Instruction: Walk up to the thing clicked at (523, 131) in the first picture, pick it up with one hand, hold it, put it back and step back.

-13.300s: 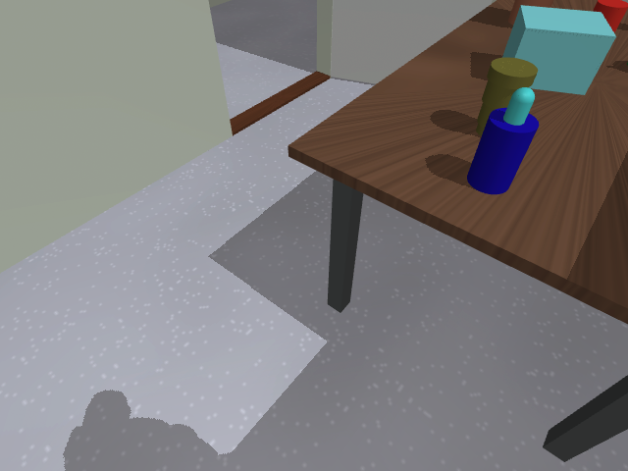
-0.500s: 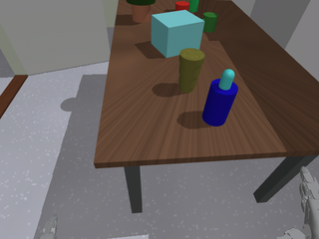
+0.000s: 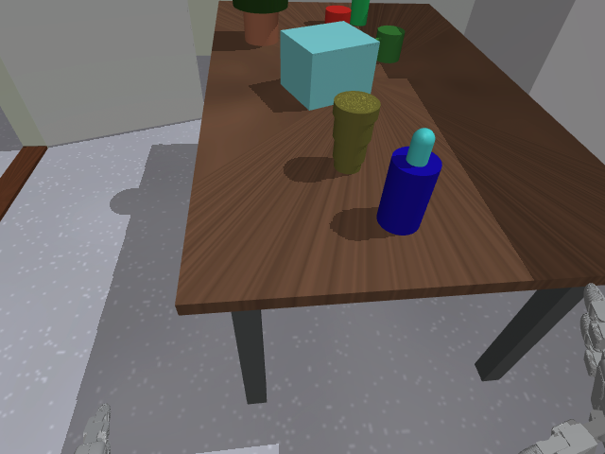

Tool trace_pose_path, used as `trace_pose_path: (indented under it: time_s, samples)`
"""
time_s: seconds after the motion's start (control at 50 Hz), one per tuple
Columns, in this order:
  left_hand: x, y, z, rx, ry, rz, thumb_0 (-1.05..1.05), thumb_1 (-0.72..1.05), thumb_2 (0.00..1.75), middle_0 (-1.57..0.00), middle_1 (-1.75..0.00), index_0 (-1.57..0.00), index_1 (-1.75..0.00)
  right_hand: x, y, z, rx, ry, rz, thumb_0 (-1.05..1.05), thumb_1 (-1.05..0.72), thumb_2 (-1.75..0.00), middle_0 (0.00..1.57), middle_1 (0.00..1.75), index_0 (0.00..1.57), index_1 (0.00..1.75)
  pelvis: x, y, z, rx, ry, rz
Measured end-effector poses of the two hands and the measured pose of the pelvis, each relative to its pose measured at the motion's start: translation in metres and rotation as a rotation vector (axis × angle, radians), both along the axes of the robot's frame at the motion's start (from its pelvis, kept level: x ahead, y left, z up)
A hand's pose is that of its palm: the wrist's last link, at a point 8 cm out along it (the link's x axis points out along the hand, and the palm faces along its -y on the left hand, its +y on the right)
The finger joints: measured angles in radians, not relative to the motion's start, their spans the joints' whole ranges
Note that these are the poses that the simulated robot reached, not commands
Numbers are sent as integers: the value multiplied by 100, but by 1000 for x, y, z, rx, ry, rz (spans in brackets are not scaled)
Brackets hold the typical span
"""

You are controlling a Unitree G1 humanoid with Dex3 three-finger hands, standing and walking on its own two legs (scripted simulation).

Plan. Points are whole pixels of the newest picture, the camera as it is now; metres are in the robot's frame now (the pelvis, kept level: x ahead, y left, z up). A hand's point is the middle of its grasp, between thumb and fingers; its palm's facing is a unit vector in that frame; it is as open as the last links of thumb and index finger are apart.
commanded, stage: rise first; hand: right
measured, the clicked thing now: (410, 179) +0.57 -0.21 +0.05
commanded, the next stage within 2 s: go down in 0.30 s
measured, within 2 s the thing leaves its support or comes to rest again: neither
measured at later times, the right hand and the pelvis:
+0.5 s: hand (567, 372) +0.19 -0.26 +0.10, palm faces +0.37 +0.83 -0.41, open 17.4 cm; pelvis +0.01 +0.00 +0.00, yaw +0 degrees
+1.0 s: hand (579, 314) +0.25 -0.30 +0.12, palm faces +0.35 +0.91 -0.24, open 17.5 cm; pelvis +0.00 +0.00 +0.00, yaw -1 degrees
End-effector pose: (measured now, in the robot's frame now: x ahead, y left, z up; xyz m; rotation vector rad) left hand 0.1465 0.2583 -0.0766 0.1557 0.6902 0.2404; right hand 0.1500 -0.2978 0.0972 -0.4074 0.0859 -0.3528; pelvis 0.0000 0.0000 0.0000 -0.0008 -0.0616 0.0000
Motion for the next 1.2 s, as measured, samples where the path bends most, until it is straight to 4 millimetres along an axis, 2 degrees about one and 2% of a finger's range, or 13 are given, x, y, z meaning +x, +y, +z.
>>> trace_pose_path:
  time_s: [0.18, 0.42, 0.54, 0.74, 0.82, 0.96, 1.12, 1.2]
  samples:
    - [-1, 2, -4, -3, 13, 5, -1, -56, 7, -5, -5, -5, -6, 1, 2, 7, -13, -35, 7, -1, 56, -4, 5, 6, 6, 6, 0, 2, 0, 0, -1, 0]
    - [6, 0, -5, -13, 13, -3, -1, -56, 8, -6, -6, -5, -7, 0, -5, 20, -50, -68, -8, -1, 54, -5, 5, 6, 6, 6, 3, 3, 0, 0, 2, -5]
    - [13, 2, 0, 6, -10, -12, -1, -54, 7, -6, -6, -6, -6, 4, -4, 27, -58, -138, -6, -1, 51, -5, 5, 6, 6, 6, 7, 3, -1, -1, 10, -7]
    - [16, 4, -1, 14, 5, -5, -1, -53, 4, -5, -5, -5, -5, 16, -13, 17, -8, -122, 6, -1, 53, -4, 5, 6, 6, 6, 9, 4, -2, 0, 15, -4]
    - [15, 2, 0, 20, 9, -8, -1, -53, 4, -5, -5, -5, -5, 21, -16, 20, -3, -136, 20, -1, 54, -4, 4, 6, 6, 6, 8, 3, -2, 1, 16, -6]
    - [15, 4, -1, 45, 20, 14, -1, -53, 4, -5, -4, -5, -5, 47, -41, 27, 75, -188, 15, -1, 55, -4, 4, 6, 5, 6, 4, 4, -3, 4, 25, -15]
    - [17, -5, 6, 73, -36, 9, -1, -52, 4, -5, -4, -5, -4, 104, -66, 33, 255, -161, 122, -1, 55, -3, 4, 5, 5, 5, 2, 2, -4, 5, 56, -15]
    - [10, -7, 8, 87, -48, 15, -1, -52, 3, -5, -5, -6, -4, 129, -76, 32, 351, -136, 169, -1, 56, -3, 4, 5, 5, 5, 2, -1, -4, 7, 76, -8]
